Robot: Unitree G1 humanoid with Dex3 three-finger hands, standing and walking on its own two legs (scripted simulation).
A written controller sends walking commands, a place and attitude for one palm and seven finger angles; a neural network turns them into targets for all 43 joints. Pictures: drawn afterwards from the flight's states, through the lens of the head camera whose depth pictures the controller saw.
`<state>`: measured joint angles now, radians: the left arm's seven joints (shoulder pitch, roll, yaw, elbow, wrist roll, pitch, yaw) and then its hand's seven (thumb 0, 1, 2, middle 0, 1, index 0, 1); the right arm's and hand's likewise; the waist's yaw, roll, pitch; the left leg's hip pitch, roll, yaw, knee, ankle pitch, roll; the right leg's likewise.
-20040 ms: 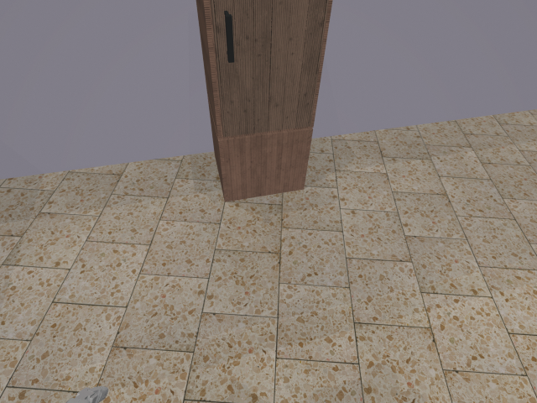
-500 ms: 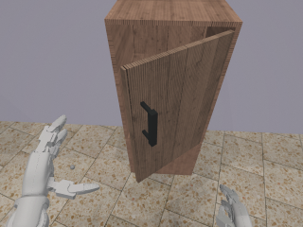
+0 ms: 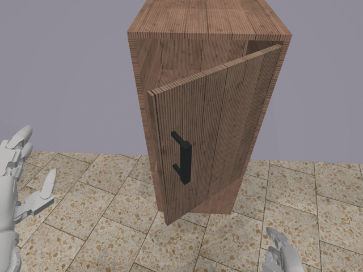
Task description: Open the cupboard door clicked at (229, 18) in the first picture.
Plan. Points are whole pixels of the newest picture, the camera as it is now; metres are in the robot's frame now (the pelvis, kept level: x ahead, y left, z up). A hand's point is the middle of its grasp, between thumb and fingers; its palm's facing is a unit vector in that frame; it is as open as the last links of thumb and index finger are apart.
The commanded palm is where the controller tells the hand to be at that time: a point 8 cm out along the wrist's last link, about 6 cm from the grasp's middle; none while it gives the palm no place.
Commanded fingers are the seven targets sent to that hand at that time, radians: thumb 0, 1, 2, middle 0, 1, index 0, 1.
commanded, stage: draw the hand back to the body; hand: left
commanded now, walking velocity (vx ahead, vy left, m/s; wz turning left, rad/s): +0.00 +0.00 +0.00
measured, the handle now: (180, 158) +0.36 +0.06 +0.05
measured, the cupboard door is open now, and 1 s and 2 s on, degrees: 38 38 38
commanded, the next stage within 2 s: step back with the hand held close in 0.38 s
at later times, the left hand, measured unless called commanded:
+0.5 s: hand (51, 195) +0.18 +0.25 +0.15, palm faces +0.46 -0.79 -0.40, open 7.4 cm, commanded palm +0.13 +0.29 +0.17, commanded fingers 0.00 0.90 0.90 -0.20 -0.30 -0.20 -0.30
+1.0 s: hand (16, 223) +0.13 +0.28 +0.15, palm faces +0.37 -0.76 -0.54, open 7.4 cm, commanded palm +0.07 +0.31 +0.17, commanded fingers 0.00 0.90 0.90 -0.20 -0.30 -0.20 -0.30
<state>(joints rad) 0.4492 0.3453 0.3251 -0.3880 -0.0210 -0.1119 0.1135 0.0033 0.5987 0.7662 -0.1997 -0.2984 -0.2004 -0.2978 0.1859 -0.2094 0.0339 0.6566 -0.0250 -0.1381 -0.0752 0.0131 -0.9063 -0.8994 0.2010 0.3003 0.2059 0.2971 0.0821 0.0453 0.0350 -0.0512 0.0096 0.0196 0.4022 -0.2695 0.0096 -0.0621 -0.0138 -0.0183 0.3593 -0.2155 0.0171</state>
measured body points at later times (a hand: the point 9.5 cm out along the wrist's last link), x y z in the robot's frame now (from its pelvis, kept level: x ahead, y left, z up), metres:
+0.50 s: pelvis -0.01 -0.01 +0.00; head -0.02 -0.03 +0.45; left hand +0.15 +0.29 +0.17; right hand +0.18 -0.23 -0.08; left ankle -0.03 +0.11 -0.74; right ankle -0.01 -0.13 -0.74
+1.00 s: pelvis -0.07 +0.01 -0.01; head -0.05 +0.02 +0.44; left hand +0.11 +0.31 +0.18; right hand +0.11 -0.23 -0.08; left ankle -0.03 +0.11 -0.74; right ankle -0.01 -0.13 -0.74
